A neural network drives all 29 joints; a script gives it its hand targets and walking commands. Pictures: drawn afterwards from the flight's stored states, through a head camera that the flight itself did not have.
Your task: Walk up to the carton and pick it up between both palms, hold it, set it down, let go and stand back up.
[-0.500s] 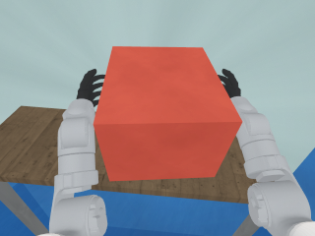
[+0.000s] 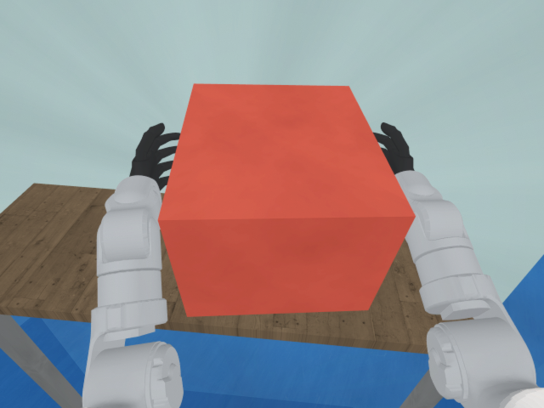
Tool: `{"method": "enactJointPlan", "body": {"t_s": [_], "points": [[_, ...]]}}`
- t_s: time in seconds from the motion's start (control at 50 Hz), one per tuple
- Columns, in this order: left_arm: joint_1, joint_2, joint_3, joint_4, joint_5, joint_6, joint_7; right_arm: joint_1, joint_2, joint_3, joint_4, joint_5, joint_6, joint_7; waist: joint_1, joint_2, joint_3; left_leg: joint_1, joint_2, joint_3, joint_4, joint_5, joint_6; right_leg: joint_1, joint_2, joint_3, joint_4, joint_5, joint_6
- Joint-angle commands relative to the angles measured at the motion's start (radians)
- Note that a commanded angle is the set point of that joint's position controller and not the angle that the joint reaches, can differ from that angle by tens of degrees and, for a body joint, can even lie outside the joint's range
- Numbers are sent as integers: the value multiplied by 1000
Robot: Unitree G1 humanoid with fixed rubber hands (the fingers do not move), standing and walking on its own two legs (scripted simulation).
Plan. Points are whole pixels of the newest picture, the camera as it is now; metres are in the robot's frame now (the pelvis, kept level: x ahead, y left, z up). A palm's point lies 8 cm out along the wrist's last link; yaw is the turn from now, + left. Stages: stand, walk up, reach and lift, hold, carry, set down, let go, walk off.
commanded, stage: hold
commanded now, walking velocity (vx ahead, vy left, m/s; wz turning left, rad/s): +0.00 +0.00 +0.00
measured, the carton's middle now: (275, 190) +0.38 -0.01 +0.17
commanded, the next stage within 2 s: none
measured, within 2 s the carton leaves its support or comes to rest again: neither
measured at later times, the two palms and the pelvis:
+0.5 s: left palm (147, 174) +0.37 +0.17 +0.21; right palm (395, 174) +0.36 -0.19 +0.21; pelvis +0.00 +0.01 +0.00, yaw +0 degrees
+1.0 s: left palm (141, 178) +0.36 +0.17 +0.21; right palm (393, 178) +0.35 -0.18 +0.21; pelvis -0.01 +0.01 +0.00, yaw +0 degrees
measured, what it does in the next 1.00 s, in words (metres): stands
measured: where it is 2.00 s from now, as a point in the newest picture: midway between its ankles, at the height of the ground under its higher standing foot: outside the picture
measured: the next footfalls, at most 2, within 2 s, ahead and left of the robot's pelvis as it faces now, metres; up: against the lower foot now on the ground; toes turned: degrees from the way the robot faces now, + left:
none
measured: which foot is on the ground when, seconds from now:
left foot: down 0.00-1.00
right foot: down 0.00-1.00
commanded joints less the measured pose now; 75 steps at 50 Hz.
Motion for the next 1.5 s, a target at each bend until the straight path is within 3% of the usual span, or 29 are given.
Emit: {"method": "enactJointPlan", "body": {"t_s": [0.0, 0.08, 0.16, 0.28, 0.4, 0.52, 0.64, 0.86, 1.06, 1.16, 1.3, 1.48], "points": [[-653, -516, -468, -95, -126, -59, -136, -715, 645, 334, -353, 102, -62, 103, -11, 29, -307, -30, -59, 42, -43, 155, -6, 158, 21, -8, 18, 226, 41], [-669, -520, -463, -63, -118, -54, -145, -708, 620, 280, -285, 63, -57, 116, -29, 52, -265, -44, -46, 41, -68, 75, -12, 126, 18, -11, 0, 100, 25], [-691, -541, -477, -63, -132, -60, -140, -731, 608, 259, -272, 55, -67, 129, -35, 75, -298, -29, -37, 32, -64, 86, -29, 118, 24, -21, 4, 73, 14], [-671, -574, -500, -77, -149, -74, -109, -759, 594, 292, -321, 87, -86, 143, -17, 83, -370, 52, -25, 16, -21, 225, -53, 88, 49, -40, 12, 115, 7], [-606, -549, -458, -80, -114, -55, -111, -729, 578, 328, -330, 110, -79, 140, 8, 35, -326, 52, -26, 22, -12, 306, -38, 125, 55, -29, 9, 174, 7], [-603, -521, -463, -137, -111, -42, -128, -700, 598, 350, -371, 134, -67, 118, -2, 34, -324, 32, -49, 35, -5, 320, -32, 178, 43, -14, 22, 281, 23], [-617, -503, -482, -164, -122, -45, -136, -672, 621, 346, -392, 124, -58, 102, -22, 48, -333, -1, -65, 38, -17, 247, -25, 203, 23, -9, 33, 335, 45], [-654, -519, -464, -78, -130, -62, -139, -745, 639, 324, -363, 77, -70, 116, -3, 21, -321, -40, -50, 38, -55, 116, -2, 155, 26, -20, 17, 167, 34], [-669, -556, -459, -28, -120, -60, -121, -748, 595, 274, -260, 61, -80, 147, -9, 62, -300, -4, -23, 28, -58, 116, -26, 89, 37, -24, 2, 54, 5], [-655, -560, -471, -60, -121, -55, -122, -732, 581, 275, -267, 81, -80, 145, -23, 79, -313, 28, -25, 25, -34, 205, -45, 105, 41, -24, 4, 109, 4], [-624, -538, -490, -139, -134, -61, -120, -704, 601, 334, -374, 127, -77, 120, -24, 58, -363, 58, -49, 27, 9, 344, -47, 161, 48, -27, 28, 282, 23], [-575, -497, -462, -151, -111, -43, -138, -673, 617, 373, -413, 128, -60, 98, -1, 17, -321, 0, -61, 37, -19, 272, -17, 213, 30, -12, 37, 352, 46]]}}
